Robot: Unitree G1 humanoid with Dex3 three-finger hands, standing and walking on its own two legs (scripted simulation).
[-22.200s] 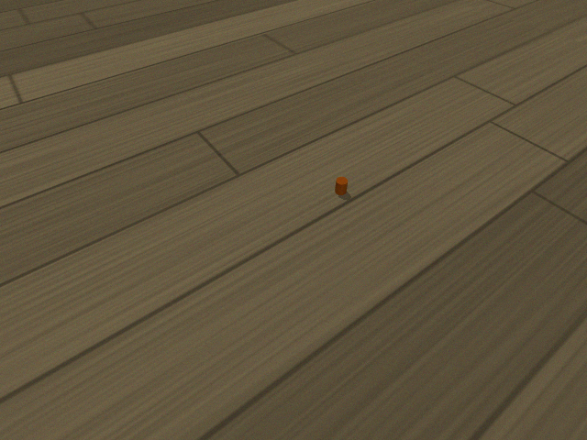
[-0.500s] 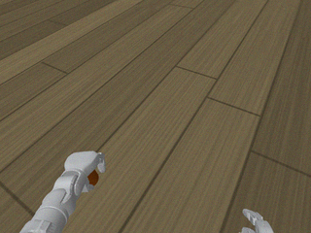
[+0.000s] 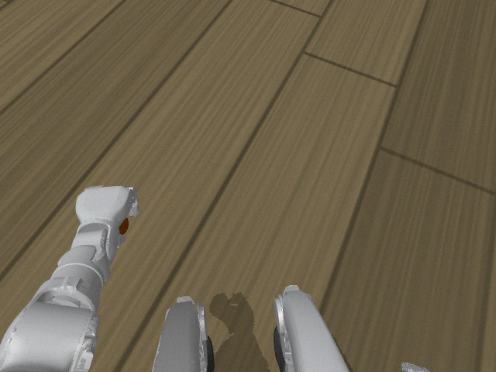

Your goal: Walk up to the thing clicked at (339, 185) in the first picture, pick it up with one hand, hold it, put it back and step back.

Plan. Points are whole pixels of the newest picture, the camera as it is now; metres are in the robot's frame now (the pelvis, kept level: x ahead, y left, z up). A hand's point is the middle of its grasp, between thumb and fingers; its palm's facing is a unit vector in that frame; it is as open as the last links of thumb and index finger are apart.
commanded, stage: crouch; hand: left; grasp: from above
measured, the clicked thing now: (109, 220) +0.41 +0.24 -0.13
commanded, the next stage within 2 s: lower in 1.34 s
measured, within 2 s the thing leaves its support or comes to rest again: neither
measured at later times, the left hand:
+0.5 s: hand (136, 243) +0.42 +0.24 -0.32, palm faces -0.44 -0.01 -0.90, open 7.1 cm
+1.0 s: hand (145, 245) +0.43 +0.24 -0.39, palm faces -0.46 -0.03 -0.89, open 7.0 cm
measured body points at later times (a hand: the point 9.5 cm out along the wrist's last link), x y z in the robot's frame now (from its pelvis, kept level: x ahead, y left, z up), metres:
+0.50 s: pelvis -0.02 +0.00 -0.16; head +0.20 +0.03 +0.23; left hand +0.44 +0.24 -0.27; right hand +0.06 -0.28 -0.29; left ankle +0.06 +0.12 -0.57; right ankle +0.06 -0.14 -0.57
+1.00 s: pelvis -0.03 -0.01 -0.23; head +0.21 +0.03 +0.15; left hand +0.45 +0.24 -0.34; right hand +0.01 -0.28 -0.35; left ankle +0.06 +0.12 -0.57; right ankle +0.06 -0.14 -0.57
